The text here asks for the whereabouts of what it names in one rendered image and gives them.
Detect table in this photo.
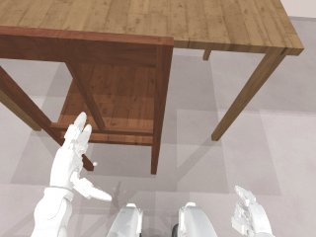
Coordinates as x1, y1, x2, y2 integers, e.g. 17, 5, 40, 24
0, 0, 304, 141

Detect robot left forearm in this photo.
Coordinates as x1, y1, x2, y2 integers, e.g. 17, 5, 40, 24
31, 186, 74, 237

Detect robot thigh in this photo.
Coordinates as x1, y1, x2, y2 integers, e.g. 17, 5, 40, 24
179, 205, 217, 237
107, 206, 143, 237

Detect robot right hand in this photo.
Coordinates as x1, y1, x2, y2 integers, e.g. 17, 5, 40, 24
231, 186, 273, 237

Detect robot left hand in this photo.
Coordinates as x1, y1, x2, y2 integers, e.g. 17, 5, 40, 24
49, 112, 112, 201

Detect robot right thigh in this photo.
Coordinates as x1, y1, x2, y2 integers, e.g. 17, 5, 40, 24
179, 205, 217, 237

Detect robot left thigh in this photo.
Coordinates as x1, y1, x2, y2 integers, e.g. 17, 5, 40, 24
107, 206, 143, 237

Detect chair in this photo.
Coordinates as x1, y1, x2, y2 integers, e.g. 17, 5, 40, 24
0, 26, 174, 175

